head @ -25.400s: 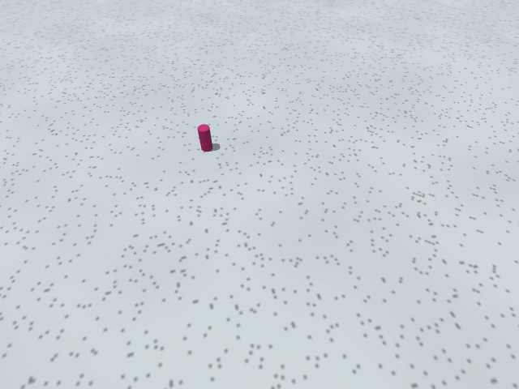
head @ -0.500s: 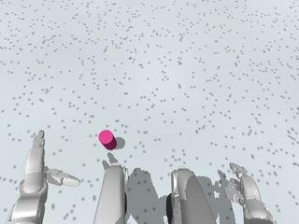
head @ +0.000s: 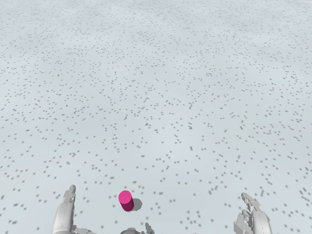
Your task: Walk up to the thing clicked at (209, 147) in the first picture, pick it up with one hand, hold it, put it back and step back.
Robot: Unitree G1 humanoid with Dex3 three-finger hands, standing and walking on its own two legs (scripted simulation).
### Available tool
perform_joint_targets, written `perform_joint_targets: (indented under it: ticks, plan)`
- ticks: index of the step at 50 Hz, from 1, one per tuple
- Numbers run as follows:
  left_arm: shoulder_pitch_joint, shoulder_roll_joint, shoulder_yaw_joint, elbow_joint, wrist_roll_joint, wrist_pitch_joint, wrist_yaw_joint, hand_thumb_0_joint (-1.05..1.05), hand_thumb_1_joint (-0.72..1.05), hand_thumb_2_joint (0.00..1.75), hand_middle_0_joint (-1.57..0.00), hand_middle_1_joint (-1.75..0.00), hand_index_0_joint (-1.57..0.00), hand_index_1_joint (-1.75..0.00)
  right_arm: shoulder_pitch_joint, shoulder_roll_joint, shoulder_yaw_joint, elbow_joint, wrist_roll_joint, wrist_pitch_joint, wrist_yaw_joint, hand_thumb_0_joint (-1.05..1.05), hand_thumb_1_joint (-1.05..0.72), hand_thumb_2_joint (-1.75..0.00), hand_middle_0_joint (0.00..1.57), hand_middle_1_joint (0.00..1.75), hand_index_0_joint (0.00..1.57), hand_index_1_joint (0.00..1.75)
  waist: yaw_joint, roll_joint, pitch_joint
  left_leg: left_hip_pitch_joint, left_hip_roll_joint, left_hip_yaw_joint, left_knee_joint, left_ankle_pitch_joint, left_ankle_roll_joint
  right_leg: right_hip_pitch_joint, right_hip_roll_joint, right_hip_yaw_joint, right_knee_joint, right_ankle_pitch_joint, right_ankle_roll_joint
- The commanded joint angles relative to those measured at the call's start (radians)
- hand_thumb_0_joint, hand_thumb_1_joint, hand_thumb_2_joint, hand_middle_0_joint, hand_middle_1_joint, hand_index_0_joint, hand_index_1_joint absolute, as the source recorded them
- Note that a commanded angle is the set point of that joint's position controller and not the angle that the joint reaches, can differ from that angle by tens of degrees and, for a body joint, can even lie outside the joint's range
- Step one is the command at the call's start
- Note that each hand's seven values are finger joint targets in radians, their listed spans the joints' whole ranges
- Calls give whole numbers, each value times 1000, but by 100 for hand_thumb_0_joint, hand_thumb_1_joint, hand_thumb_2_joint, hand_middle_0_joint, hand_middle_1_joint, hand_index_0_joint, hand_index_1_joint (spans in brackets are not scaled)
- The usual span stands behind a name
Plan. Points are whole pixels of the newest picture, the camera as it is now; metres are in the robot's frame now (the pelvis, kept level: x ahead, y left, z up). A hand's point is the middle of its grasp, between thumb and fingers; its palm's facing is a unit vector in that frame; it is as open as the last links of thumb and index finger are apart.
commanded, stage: home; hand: left
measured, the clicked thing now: (126, 201) +0.39 +0.18 -0.63
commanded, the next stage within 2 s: stand in 1.70 s
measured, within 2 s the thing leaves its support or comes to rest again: neither
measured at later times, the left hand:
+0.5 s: hand (94, 224) +0.17 +0.17 -0.04, palm faces +0.11 -0.95 -0.30, open 17.5 cm
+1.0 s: hand (97, 225) +0.16 +0.16 -0.04, palm faces +0.11 -0.95 -0.30, open 17.4 cm
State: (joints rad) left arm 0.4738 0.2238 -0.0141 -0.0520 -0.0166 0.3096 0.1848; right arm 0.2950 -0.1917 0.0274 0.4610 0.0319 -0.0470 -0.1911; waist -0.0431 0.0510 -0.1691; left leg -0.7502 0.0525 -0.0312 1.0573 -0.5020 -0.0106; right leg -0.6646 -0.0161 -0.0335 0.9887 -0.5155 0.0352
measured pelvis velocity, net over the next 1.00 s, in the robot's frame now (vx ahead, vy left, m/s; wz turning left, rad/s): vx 0.00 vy -0.02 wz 0.02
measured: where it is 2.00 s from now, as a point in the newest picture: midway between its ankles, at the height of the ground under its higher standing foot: outside the picture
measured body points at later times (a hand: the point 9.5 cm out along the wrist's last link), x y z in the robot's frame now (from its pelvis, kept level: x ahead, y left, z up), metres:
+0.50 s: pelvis +0.00 -0.02 +0.01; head +0.03 -0.02 +0.46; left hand +0.16 +0.22 -0.02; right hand +0.17 -0.26 -0.06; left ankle +0.01 +0.12 -0.67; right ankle -0.01 -0.15 -0.67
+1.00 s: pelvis +0.00 -0.02 +0.01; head +0.03 -0.03 +0.46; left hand +0.16 +0.21 -0.02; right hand +0.17 -0.27 -0.06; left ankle +0.01 +0.12 -0.67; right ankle -0.01 -0.15 -0.67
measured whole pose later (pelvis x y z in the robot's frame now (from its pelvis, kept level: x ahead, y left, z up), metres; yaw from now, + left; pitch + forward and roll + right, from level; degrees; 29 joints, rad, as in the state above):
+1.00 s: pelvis +0.00 -0.02 +0.01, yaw +1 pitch +8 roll -1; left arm 0.47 0.20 -0.01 -0.01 -0.01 0.27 0.14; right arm 0.26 -0.21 0.01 0.51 0.01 -0.11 -0.19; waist -0.02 0.04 -0.10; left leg -0.64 0.06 -0.04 0.96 -0.46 -0.04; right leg -0.58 -0.01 -0.05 0.93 -0.50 0.00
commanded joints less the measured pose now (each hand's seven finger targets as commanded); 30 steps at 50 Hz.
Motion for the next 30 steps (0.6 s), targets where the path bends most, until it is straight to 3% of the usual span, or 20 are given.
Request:
perform_joint_targets:
  ticks: [1, 5, 6, 11, 15, 17, 18, 23, 26, 30]
  plan:
    - [15, 84, 52, -188, 8, -39, -4, 0, -59, 3, -5, -5, -5, -5, -73, -130, -50, -159, -8, -72, -6, 0, -90, -90, 20, 30, 20, 30, 16, -22, -16, 152, -19, -10, -234, 196, 6, 40, 47, -61, -167, 195, -40]
    - [-19, 96, 66, -206, 11, -54, -16, 0, -58, 4, -5, -5, -5, -5, -73, -133, -52, -156, -14, -87, -2, 0, -90, -90, 20, 30, 20, 30, 13, -17, 18, 151, -26, 7, -245, 162, 7, 43, 42, -52, -194, 162, -38]
    - [2, 75, 51, -163, 14, -55, -20, 0, -58, 4, -5, -5, -5, -5, -78, -127, -47, -160, -16, -91, -2, 0, -90, -90, 20, 30, 20, 30, 5, -20, 16, 152, -30, 14, -241, 161, 10, 46, 41, -47, -201, 163, -37]
    - [-30, 79, 52, -217, 17, -67, -25, 0, -57, 4, -5, -5, -5, -5, -64, -130, -53, -144, -22, -108, -1, 0, -90, -90, 20, 30, 20, 30, 9, 15, -84, 229, -33, 21, -224, 269, 4, 97, 39, -35, -185, 257, -39]
    - [-47, 81, 54, -199, 17, -67, -22, 0, -58, 4, -5, -5, -5, -5, -78, -132, -52, -137, -22, -116, -2, 0, -90, -90, 20, 30, 20, 30, 9, 26, -46, 218, -35, 17, -239, 223, 3, 91, 39, -38, -201, 217, -39]
    - [20, 70, 56, -133, 18, -66, -26, 0, -57, 4, -5, -5, -5, -5, -79, -127, -48, -133, -24, -112, -5, 0, -90, -90, 20, 30, 20, 30, 9, -22, -48, 210, -37, 26, -223, 246, 9, 99, 37, -34, -217, 244, -32]
    - [-42, 87, 61, -197, 15, -71, -25, 0, -57, 4, -5, -5, -5, -5, -88, -136, -54, -138, -22, -116, -4, 0, -90, -90, 20, 30, 20, 30, 12, -20, -52, 211, -38, 26, -229, 230, 9, 101, 37, -34, -219, 233, -31]
    - [8, 74, 63, -150, 14, -71, -30, 0, -55, 5, -5, -5, -5, -5, -84, -134, -54, -125, -22, -116, -3, 0, -90, -90, 20, 30, 20, 30, 22, -25, -58, 222, -36, 31, -217, 305, 8, 125, 35, -32, -213, 306, -30]
    - [-14, 77, 60, -136, 12, -71, -32, 0, -55, 5, -5, -5, -5, -5, -88, -135, -53, -122, -21, -115, 0, 0, -90, -90, 20, 30, 20, 30, 19, -38, -11, 195, -41, 35, -221, 262, 12, 109, 31, -28, -226, 276, -27]
    - [-15, 87, 75, -151, 12, -77, -34, 0, -54, 6, -5, -6, -5, -6, -91, -133, -56, -127, -21, -116, 1, 0, -90, -90, 20, 30, 20, 30, 26, -29, -47, 207, -40, 36, -228, 249, 11, 122, 31, -25, -227, 258, -30]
